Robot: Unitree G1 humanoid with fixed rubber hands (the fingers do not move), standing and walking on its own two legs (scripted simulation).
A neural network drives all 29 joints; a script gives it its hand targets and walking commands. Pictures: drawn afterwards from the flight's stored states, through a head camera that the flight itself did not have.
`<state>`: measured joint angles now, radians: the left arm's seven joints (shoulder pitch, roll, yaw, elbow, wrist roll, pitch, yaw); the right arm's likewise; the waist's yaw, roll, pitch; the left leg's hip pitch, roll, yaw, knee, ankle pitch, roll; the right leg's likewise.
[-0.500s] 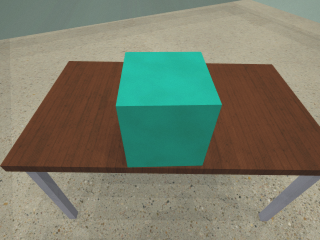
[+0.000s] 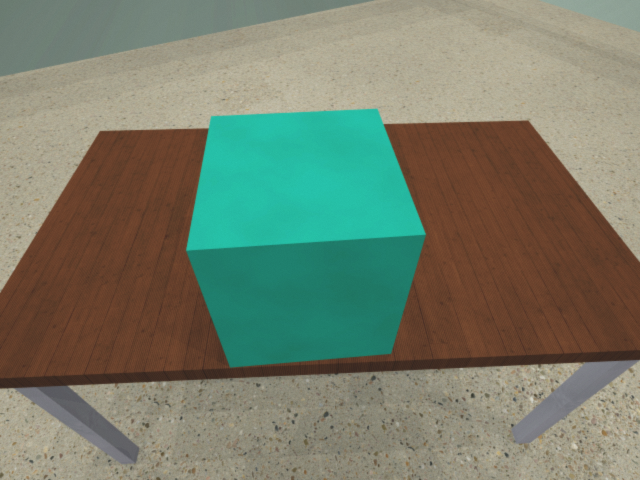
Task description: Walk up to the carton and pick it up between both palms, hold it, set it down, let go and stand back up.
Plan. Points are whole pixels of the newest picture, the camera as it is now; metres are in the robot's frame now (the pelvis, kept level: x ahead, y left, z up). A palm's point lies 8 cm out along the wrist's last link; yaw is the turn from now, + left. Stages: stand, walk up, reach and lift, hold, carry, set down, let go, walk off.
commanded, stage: stand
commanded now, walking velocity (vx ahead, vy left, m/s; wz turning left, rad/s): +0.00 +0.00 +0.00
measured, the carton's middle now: (303, 238) +0.49 +0.02 +0.02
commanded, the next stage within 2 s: none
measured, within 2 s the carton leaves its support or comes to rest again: neither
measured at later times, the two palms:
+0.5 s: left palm out of the picture +0.08 +0.26 -0.11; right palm out of the picture +0.08 -0.25 -0.11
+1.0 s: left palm out of the picture +0.04 +0.27 -0.12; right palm out of the picture +0.06 -0.24 -0.11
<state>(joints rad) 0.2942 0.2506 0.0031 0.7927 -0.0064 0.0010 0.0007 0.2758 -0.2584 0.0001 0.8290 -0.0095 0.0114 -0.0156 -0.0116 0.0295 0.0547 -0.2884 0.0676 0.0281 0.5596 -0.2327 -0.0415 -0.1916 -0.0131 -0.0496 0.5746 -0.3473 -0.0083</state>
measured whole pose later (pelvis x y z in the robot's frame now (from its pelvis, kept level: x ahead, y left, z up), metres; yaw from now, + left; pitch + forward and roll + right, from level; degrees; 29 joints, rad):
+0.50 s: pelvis +0.01 +0.00 +0.00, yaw +1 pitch -2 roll +0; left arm 0.29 0.27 -0.01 0.80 -0.01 0.02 0.00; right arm 0.27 -0.26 0.01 0.83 -0.01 0.00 -0.01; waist 0.00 0.00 0.06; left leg -0.26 0.07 0.02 0.53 -0.24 -0.04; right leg -0.14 -0.01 -0.06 0.51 -0.34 -0.01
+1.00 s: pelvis +0.00 +0.01 +0.01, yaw +1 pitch -2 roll -1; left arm 0.32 0.26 -0.01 0.86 -0.01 0.01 0.00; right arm 0.29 -0.25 0.01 0.88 0.00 0.00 -0.01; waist 0.00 0.00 0.05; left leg -0.26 0.05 0.02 0.49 -0.20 -0.02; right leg -0.14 -0.03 -0.07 0.47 -0.30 0.01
